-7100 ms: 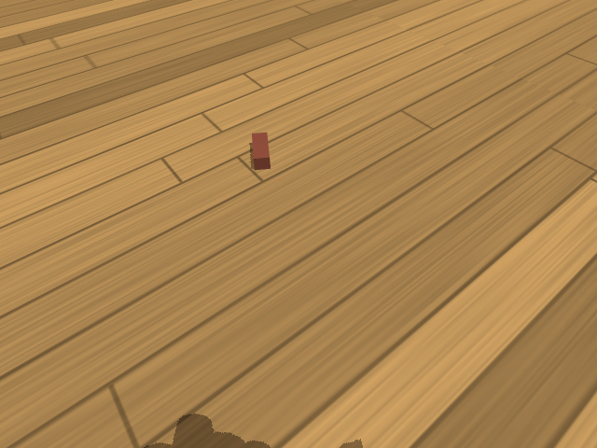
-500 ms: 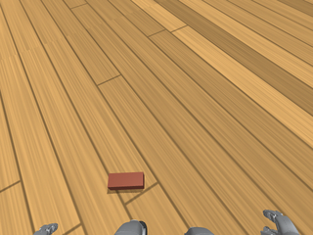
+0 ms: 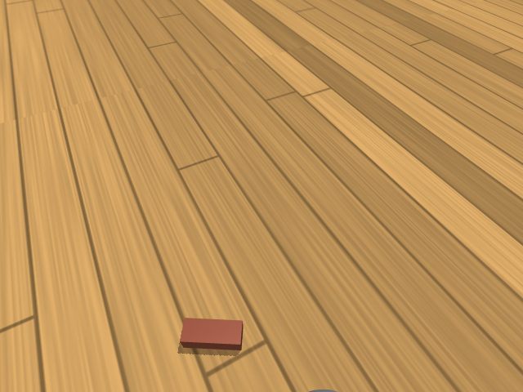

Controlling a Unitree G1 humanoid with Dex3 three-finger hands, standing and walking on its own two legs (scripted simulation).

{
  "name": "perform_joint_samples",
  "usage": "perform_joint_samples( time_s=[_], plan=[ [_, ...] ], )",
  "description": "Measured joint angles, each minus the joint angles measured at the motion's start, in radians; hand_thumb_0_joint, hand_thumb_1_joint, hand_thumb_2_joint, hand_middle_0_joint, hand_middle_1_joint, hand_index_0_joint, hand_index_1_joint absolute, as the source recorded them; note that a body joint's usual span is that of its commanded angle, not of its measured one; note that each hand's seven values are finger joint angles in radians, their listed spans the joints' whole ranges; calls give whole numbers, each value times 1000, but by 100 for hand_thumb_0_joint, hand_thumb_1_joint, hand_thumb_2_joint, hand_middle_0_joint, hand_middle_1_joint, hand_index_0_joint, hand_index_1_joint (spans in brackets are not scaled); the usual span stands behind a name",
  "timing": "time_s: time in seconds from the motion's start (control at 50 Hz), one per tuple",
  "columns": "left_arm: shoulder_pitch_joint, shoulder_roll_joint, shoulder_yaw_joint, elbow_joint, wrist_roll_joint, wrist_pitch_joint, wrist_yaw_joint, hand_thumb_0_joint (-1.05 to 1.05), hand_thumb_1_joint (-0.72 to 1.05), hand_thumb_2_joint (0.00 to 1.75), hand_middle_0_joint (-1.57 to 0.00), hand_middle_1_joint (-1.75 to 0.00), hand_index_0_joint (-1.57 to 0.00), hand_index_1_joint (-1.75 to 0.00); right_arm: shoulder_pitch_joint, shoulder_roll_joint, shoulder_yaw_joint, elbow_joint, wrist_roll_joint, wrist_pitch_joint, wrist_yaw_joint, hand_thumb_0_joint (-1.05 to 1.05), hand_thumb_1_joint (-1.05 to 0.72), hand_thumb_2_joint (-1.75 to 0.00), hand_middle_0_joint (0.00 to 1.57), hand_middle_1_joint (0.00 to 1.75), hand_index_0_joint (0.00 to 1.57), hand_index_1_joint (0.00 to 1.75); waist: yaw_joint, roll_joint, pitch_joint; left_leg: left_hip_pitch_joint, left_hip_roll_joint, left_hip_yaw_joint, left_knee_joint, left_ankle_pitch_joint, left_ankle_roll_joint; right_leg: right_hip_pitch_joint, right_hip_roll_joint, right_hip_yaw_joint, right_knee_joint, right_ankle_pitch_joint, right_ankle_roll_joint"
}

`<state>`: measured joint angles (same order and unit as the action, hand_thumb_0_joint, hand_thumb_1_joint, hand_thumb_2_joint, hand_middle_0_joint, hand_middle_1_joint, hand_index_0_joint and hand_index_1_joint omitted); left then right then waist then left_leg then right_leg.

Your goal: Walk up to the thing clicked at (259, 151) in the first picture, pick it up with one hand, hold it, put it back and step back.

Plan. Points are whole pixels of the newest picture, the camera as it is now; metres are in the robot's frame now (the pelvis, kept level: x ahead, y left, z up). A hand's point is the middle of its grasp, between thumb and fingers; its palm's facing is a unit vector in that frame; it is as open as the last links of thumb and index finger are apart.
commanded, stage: walk up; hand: left
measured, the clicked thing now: (212, 334) +0.43 +0.18 -0.73
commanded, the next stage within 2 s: stand in 1.30 s
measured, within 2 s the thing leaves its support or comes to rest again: neither
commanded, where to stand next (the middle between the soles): +0.04 -0.02 m, yaw -4 degrees
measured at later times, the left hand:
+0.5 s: hand out of the picture +0.11 +0.31 -0.17, palm faces +0.01 -0.89 -0.45, open 7.3 cm
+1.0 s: hand out of the picture +0.05 +0.24 -0.14, palm faces -0.08 -0.90 -0.42, open 7.3 cm
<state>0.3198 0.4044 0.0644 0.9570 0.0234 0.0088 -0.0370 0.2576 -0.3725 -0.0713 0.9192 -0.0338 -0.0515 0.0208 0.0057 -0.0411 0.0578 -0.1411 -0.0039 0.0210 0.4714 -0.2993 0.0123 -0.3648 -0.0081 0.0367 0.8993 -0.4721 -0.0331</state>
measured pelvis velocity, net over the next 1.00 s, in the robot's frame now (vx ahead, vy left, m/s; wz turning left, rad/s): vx -0.02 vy -0.03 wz -0.06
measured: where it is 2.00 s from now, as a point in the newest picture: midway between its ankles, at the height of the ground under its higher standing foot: outside the picture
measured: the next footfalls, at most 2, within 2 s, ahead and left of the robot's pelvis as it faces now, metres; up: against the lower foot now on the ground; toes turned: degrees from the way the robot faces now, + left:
right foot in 0.14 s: +0.15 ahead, -0.15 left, +0.00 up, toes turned -3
left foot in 0.44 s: -0.03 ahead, +0.16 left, +0.00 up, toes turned -2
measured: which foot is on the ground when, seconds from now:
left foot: down 0.00-0.16, up 0.18-0.42, down 0.44-0.86, up 0.88-1.00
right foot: up 0.00-0.12, down 0.14-0.46, up 0.48-0.82, down 0.84-1.00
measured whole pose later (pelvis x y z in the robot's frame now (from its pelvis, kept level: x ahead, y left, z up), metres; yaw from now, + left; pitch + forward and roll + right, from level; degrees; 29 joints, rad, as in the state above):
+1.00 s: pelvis -0.02 -0.03 -0.01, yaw -4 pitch -4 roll -1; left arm 0.32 0.40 0.05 0.88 0.01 -0.08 -0.02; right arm 0.34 -0.48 -0.08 0.86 -0.02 0.02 0.02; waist 0.00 0.07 0.09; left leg -0.46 0.01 -0.11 1.10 -0.42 0.03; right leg -0.23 0.01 -0.03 0.61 -0.32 -0.01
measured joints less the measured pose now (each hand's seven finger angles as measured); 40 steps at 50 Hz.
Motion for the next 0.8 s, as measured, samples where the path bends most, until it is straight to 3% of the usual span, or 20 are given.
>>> perform_joint_samples(
  time_s=[0.06,0.14,0.18,0.22,0.26,0.32,0.36,0.44,0.46,0.48,0.52,0.56,0.6,0.66,0.72,0.8],
  plan=[
    [-27,5,-6,-7,-18,-15,7,0,91,90,-20,-30,-20,-30,-3,-10,10,-11,7,9,-14,0,-90,-90,21,30,20,30,-9,4,16,22,15,2,19,-25,-15,-37,-17,3,-74,58,15],
    [-81,2,-9,-24,-30,-30,30,0,91,90,-20,-30,-20,-30,-52,-23,12,-32,28,74,-22,0,-90,-90,21,30,20,30,-7,29,57,-16,38,10,171,-123,-31,-20,-33,-35,-256,300,28],
    [-121,-8,-6,-32,-25,-32,42,0,91,90,-20,-30,-20,-30,-90,-30,7,-41,42,104,-28,0,-90,-90,21,30,20,30,-8,61,81,-84,45,-21,317,-193,-21,-40,-19,-49,-228,272,40],
    [-162,-20,-17,-63,-21,-32,49,0,91,90,-20,-30,-20,-30,-129,-34,2,-58,48,133,-35,0,-90,-90,21,30,20,30,-4,79,113,-182,-13,-84,543,-289,-9,-68,-20,-47,-207,264,36],
    [-195,-30,-28,-95,-20,-31,60,0,91,90,-20,-30,-20,-30,-151,-41,-4,-81,50,146,-36,0,-90,-90,20,30,20,30,0,95,136,-264,-58,-122,733,-298,-10,-87,-26,-45,-216,281,32],
    [-233,-35,-31,-128,-14,-25,81,0,91,90,-20,-30,-21,-30,-153,-47,-9,-108,40,151,-28,0,-90,-90,21,30,20,30,-2,112,146,-324,-67,-147,846,-267,-24,-118,-40,-50,-223,303,30],
    [-252,-31,-30,-144,-3,-23,92,0,90,90,-20,-30,-21,-30,-148,-50,-8,-111,37,153,-23,0,-90,-90,21,30,20,30,-2,115,148,-313,-45,-148,786,-257,-31,-139,-52,-53,-214,310,35],
    [-278,-5,-22,-164,9,0,86,0,90,90,-20,-30,-21,-30,-118,-41,1,-78,31,130,-17,0,-90,-90,21,30,20,30,0,81,133,-193,7,-94,404,-202,-36,-198,-90,-42,-145,299,55],
    [-284,11,-16,-164,5,12,81,0,90,90,-20,-30,-21,-30,-118,-26,1,-61,22,120,-19,0,-90,-90,21,30,20,30,9,37,143,-170,-16,-64,371,-216,-38,-217,-110,-9,-108,289,46],
    [-286,18,-7,-157,-1,25,79,0,90,90,-20,-30,-21,-30,-113,-14,5,-51,12,113,-18,0,-90,-90,21,30,20,30,21,7,150,-167,-29,-40,378,-216,-33,-234,-100,34,-66,225,28],
    [-279,15,5,-126,1,52,76,0,91,90,-20,-30,-21,-30,-89,-6,14,-42,7,105,-15,0,-90,-90,21,30,20,30,1,20,142,-184,-10,-58,398,-206,-21,-251,-10,95,75,40,18],
    [-262,28,13,-107,-1,66,67,0,91,90,-20,-30,-20,-30,-67,12,25,-27,1,91,-26,0,-90,-90,21,30,20,30,-8,10,131,-184,5,-69,364,-174,-20,-266,71,145,248,6,10],
    [-233,40,23,-101,-1,64,53,0,91,90,-20,-30,-20,-30,-41,21,29,-17,1,68,-38,0,-90,-90,21,30,20,30,-4,-7,118,-178,19,-66,320,-145,-22,-253,102,150,325,32,8],
    [-162,52,35,-83,7,54,14,0,91,90,-20,-30,-20,-30,4,13,17,-14,-1,31,-41,0,-89,-90,21,30,21,30,4,-31,89,-144,38,-43,258,-123,-19,-184,84,124,283,66,22],
    [-92,58,32,-46,9,44,-16,0,91,90,-20,-30,-20,-30,52,-15,4,-33,-7,6,-32,0,-89,-90,21,30,21,30,-8,-37,52,-100,62,-19,209,-118,-12,-112,50,92,170,49,37],
    [-54,54,23,-22,4,17,-38,1,91,90,-20,-30,-20,-30,102,-68,-6,-56,-11,-1,-12,0,-89,-90,21,30,20,30,-27,-16,27,-57,101,-5,169,-118,-13,-33,4,17,-44,-6,29]
  ],
)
